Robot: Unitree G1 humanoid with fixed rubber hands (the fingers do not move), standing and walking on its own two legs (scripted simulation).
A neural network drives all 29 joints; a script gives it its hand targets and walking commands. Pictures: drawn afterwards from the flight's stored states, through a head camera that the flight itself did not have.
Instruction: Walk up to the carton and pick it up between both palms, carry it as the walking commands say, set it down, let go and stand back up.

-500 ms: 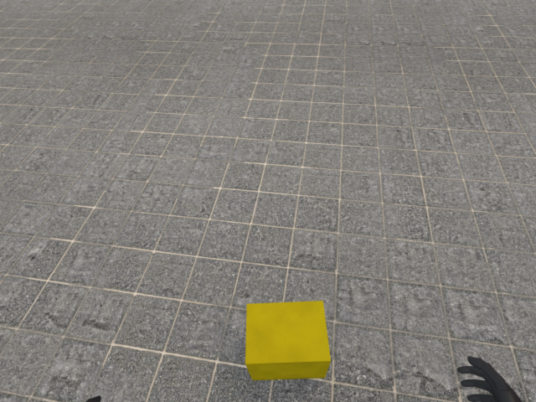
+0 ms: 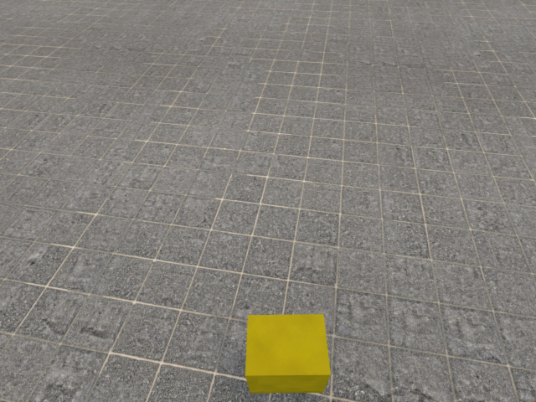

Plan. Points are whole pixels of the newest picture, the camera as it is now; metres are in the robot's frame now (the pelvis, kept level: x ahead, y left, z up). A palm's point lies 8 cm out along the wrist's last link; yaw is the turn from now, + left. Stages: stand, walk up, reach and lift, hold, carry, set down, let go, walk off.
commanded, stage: walk up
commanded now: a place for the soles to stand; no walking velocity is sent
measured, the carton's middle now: (286, 354) +0.41 -0.01 -0.66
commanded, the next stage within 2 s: reach and lift in 1.40 s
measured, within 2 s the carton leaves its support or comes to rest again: neither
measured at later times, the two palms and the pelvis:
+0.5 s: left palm out of the picture +0.10 +0.31 -0.10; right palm out of the picture +0.12 -0.31 -0.11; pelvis +0.01 -0.01 +0.00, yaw +1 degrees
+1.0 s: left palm out of the picture +0.07 +0.32 -0.10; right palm out of the picture +0.13 -0.30 -0.11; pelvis +0.01 -0.01 +0.00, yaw +3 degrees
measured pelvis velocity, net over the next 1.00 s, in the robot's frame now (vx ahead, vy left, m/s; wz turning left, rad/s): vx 0.01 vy -0.01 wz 0.06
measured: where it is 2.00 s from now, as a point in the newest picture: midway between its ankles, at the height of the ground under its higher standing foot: outside the picture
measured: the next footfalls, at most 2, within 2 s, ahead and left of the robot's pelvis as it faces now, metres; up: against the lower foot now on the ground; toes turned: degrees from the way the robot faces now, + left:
none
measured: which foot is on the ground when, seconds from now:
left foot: down 0.00-1.00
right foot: down 0.00-1.00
